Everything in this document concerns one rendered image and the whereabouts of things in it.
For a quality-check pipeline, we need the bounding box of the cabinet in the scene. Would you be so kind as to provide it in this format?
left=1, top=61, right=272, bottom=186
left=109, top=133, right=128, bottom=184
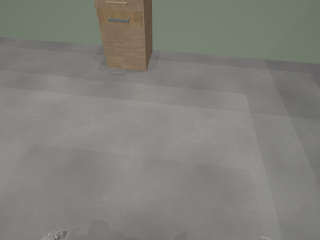
left=93, top=0, right=153, bottom=71

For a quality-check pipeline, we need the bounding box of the left robot hand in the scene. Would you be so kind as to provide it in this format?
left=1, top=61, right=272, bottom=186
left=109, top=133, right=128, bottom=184
left=41, top=229, right=67, bottom=240

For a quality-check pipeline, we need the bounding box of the drawer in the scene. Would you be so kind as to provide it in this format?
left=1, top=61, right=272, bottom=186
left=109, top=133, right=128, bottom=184
left=98, top=8, right=143, bottom=27

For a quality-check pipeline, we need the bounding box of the handle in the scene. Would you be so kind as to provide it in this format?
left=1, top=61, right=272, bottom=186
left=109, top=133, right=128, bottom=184
left=108, top=16, right=130, bottom=23
left=105, top=1, right=128, bottom=7

